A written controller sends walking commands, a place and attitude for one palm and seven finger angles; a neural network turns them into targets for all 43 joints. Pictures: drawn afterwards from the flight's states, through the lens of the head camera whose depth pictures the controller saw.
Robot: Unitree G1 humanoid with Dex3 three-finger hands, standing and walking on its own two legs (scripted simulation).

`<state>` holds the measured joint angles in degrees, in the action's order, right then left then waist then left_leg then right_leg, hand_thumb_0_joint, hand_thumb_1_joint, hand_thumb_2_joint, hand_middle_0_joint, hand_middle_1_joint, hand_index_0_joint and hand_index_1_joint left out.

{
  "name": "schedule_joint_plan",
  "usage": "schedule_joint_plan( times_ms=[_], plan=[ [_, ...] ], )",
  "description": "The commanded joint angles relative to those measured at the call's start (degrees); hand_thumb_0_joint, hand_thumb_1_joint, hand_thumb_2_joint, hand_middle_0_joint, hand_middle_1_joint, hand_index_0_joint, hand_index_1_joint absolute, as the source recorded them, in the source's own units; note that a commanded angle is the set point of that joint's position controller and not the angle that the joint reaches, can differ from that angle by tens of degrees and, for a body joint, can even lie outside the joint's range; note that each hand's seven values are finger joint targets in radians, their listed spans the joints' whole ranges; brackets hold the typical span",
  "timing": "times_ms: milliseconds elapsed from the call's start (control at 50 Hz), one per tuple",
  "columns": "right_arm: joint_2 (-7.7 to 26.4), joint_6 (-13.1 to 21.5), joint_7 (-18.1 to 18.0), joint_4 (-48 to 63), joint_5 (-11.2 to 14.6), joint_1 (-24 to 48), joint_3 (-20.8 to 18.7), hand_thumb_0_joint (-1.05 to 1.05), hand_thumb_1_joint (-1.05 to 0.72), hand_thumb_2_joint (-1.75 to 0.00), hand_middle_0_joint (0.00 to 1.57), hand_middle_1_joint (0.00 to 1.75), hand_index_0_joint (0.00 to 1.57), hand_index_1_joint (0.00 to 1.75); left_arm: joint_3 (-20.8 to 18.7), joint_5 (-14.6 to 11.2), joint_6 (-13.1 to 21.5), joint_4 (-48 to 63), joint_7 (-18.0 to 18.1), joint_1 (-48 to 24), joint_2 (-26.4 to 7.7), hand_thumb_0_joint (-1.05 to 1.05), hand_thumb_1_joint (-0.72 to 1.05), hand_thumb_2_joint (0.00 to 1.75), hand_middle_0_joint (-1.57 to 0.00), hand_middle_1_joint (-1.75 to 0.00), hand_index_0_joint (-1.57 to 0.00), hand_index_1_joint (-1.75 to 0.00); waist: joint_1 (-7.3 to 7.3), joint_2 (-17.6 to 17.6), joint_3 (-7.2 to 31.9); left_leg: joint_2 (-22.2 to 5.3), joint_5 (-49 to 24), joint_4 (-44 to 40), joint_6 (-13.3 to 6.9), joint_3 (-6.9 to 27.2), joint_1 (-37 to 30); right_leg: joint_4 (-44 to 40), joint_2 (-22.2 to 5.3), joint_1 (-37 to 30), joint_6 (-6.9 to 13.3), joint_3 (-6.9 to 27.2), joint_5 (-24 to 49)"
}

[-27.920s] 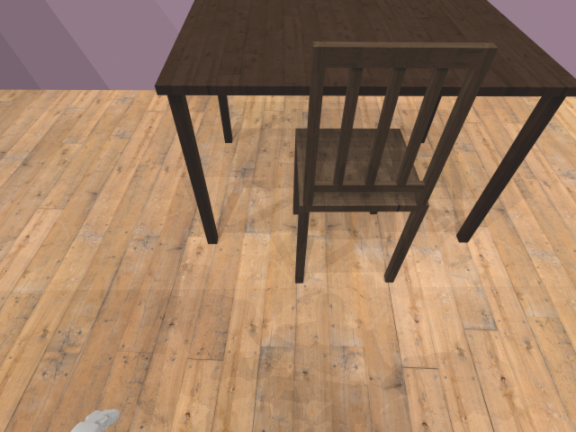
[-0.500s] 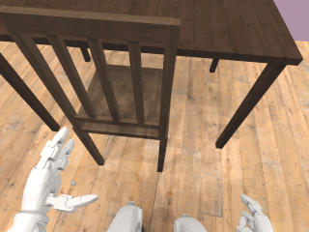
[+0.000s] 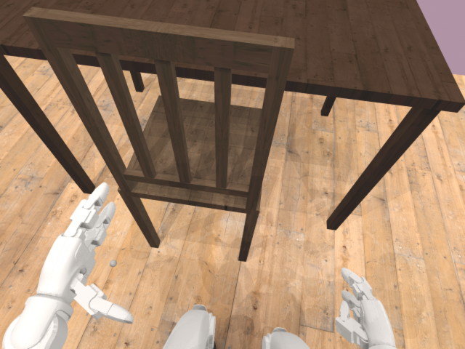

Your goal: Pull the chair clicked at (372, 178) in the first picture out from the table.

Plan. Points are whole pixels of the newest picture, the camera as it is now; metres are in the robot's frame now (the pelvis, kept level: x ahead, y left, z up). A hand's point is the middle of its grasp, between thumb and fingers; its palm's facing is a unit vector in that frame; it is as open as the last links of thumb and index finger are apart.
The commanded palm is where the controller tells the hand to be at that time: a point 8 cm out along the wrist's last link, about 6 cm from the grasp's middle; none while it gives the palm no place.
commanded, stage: raise the hand toward the chair's back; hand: left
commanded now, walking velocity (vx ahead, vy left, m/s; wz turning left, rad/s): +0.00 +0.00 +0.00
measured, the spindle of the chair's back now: (177, 133) +0.50 +0.16 +0.03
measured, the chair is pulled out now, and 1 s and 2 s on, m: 0.00 0.00 0.00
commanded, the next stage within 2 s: aim the fingers beside a spindle in 0.58 s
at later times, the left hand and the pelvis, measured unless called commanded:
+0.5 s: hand (115, 248) +0.25 +0.20 +0.05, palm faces -0.03 -1.00 -0.08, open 16.9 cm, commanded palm +0.23 +0.25 +0.05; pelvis +0.01 -0.01 +0.00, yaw +0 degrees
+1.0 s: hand (134, 240) +0.27 +0.18 +0.04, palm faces -0.07 -1.00 -0.06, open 16.9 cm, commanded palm +0.25 +0.23 +0.04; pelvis +0.01 -0.01 +0.00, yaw -1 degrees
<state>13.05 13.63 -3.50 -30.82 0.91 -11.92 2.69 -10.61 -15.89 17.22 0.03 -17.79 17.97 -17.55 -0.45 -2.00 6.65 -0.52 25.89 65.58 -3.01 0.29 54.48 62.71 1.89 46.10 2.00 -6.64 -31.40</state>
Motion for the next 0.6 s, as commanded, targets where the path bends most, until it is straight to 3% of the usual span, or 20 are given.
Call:
schedule_joint_plan(
  times_ms=[0,100,160,180,260,340,440,500,580],
  plan=[
    [9.0,3.4,-0.3,6.5,0.1,0.6,-4.7,0.0,-0.9,-0.9,0.2,0.3,0.2,0.3,-7.9,-2.5,6.9,12.4,1.3,-5.9,-8.4,0.0,-0.5,0.3,-0.06,-0.08,-0.06,-0.08,0.92,-4.1,14.4,-0.1,-11.4,-10.9,2.3,6.8,-19.8,-8.6,1.7,1.2,-0.2,3.2,10.0],
    [9.7,3.5,-0.2,6.3,0.8,0.2,-4.9,0.0,-0.9,-0.9,0.2,0.3,0.2,0.3,-4.7,-2.0,3.9,6.6,-1.6,-4.0,-6.4,0.0,-0.5,0.3,-0.06,-0.08,-0.06,-0.08,1.62,-2.5,12.9,0.1,-9.8,-11.2,1.9,6.0,-17.4,-10.0,1.4,0.2,-0.5,3.7,9.9],
    [10.0,3.7,-0.5,6.8,1.1,0.0,-5.2,0.0,-0.9,-0.9,0.2,0.3,0.2,0.3,-6.0,-2.3,1.8,7.2,-2.8,-3.2,-8.1,0.0,-0.5,0.3,-0.06,-0.08,-0.06,-0.08,0.75,-2.4,14.7,0.3,-12.6,-11.2,1.7,5.4,-18.0,-10.6,1.4,-2.2,-0.6,4.2,12.4],
    [10.0,3.8,-0.5,6.9,1.0,-0.3,-5.4,0.0,-0.9,-0.9,0.2,0.3,0.2,0.3,-6.7,-2.5,2.0,9.6,-2.6,-4.5,-9.0,0.0,-0.5,0.3,-0.06,-0.08,-0.06,-0.08,0.92,-1.9,16.4,0.4,-14.3,-11.0,1.7,5.5,-19.0,-10.5,1.3,-3.0,-0.7,4.2,14.0],
    [9.7,3.8,-0.3,5.7,0.3,0.2,-5.4,0.0,-0.9,-0.9,0.2,0.3,0.2,0.3,-10.7,-2.8,5.0,11.2,0.0,-6.0,-11.3,0.0,-0.5,0.3,-0.06,-0.08,-0.06,-0.08,0.23,-3.2,14.8,0.4,-14.8,-10.6,2.0,5.3,-18.6,-9.8,1.7,-1.7,-0.5,4.1,13.6],
    [9.4,3.9,0.5,5.4,-0.1,0.7,-5.1,0.0,-0.9,-0.9,0.2,0.3,0.2,0.3,-8.4,-2.4,7.8,9.5,1.6,-5.5,-8.4,0.0,-0.5,0.3,-0.06,-0.08,-0.06,-0.08,0.88,-4.1,13.2,0.4,-12.5,-10.1,2.1,5.0,-17.1,-9.0,1.5,0.0,-0.3,4.1,11.8],
    [9.7,3.7,0.2,6.1,0.7,0.3,-5.2,0.0,-0.9,-0.9,0.2,0.3,0.2,0.3,-5.5,-1.7,5.5,7.8,-0.7,-4.0,-7.2,0.0,-0.5,0.3,-0.06,-0.08,-0.06,-0.08,1.32,-2.7,14.0,0.5,-10.9,-9.8,1.5,4.1,-15.6,-10.6,1.0,-2.0,-0.8,5.9,11.5],
    [9.6,3.7,-0.2,6.3,0.8,0.3,-5.3,0.0,-0.9,-0.9,0.2,0.3,0.2,0.3,-6.8,-2.1,4.1,9.0,-1.3,-5.1,-8.7,0.0,-0.5,0.3,-0.06,-0.08,-0.06,-0.08,1.44,-1.2,14.7,0.6,-11.2,-9.6,1.3,4.1,-15.3,-11.4,0.9,-3.2,-1.1,6.5,11.9],
    [9.2,3.9,-0.5,5.4,0.4,0.6,-5.0,0.0,-0.9,-0.9,0.2,0.3,0.2,0.3,-9.1,-2.9,5.9,11.0,-0.1,-7.4,-9.8,0.0,-0.5,0.3,-0.06,-0.08,-0.06,-0.08,1.17,-1.6,15.1,0.6,-12.4,-8.7,1.4,4.1,-15.1,-10.9,1.0,-3.1,-1.1,6.9,13.1]
  ],
)
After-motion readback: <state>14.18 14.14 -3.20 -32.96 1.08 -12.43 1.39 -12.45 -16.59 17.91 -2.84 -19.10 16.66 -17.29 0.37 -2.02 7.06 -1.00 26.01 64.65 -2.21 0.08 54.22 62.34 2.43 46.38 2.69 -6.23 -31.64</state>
